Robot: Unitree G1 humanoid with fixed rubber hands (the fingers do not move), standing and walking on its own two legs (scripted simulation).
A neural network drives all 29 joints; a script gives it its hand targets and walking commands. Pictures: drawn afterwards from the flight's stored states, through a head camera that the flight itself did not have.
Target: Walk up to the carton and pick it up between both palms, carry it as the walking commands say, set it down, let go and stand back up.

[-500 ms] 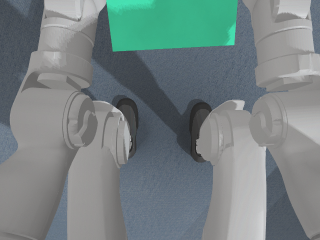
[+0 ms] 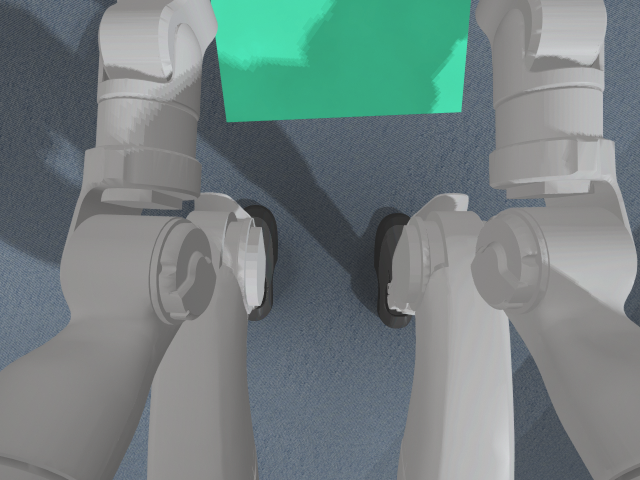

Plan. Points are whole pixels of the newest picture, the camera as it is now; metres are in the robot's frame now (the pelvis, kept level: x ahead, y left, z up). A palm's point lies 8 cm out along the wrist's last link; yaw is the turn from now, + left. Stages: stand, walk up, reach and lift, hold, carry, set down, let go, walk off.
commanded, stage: reach and lift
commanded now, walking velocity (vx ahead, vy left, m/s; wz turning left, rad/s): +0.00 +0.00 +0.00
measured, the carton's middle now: (339, 3) +0.54 -0.01 -0.21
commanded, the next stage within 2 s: none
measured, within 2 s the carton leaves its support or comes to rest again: neither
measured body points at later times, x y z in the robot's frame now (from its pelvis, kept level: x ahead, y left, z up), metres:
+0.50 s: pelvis +0.00 +0.00 +0.05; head +0.33 -0.01 +0.34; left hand +0.54 +0.14 -0.04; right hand +0.56 -0.14 -0.03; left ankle +0.16 +0.12 -0.38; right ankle +0.14 -0.13 -0.38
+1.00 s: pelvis +0.00 +0.00 +0.10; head +0.30 -0.01 +0.43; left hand +0.53 +0.14 +0.04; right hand +0.55 -0.14 +0.04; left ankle +0.16 +0.12 -0.38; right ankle +0.14 -0.13 -0.38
